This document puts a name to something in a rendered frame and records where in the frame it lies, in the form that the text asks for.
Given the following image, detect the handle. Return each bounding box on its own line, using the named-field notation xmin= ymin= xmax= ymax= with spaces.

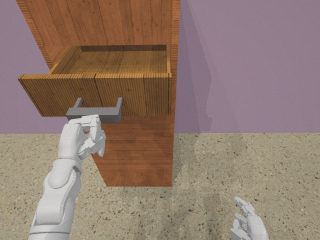
xmin=66 ymin=97 xmax=123 ymax=123

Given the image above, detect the drawer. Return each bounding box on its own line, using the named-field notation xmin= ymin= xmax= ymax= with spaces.
xmin=18 ymin=44 xmax=172 ymax=117

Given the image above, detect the robot left forearm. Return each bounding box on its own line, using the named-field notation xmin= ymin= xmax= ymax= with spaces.
xmin=28 ymin=158 xmax=83 ymax=240

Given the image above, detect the robot right hand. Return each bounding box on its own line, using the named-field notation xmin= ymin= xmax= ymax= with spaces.
xmin=230 ymin=196 xmax=270 ymax=240

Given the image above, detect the robot left hand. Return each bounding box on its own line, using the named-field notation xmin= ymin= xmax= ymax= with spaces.
xmin=58 ymin=114 xmax=106 ymax=165

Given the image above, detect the cabinet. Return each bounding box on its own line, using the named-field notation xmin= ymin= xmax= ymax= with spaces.
xmin=16 ymin=0 xmax=181 ymax=187

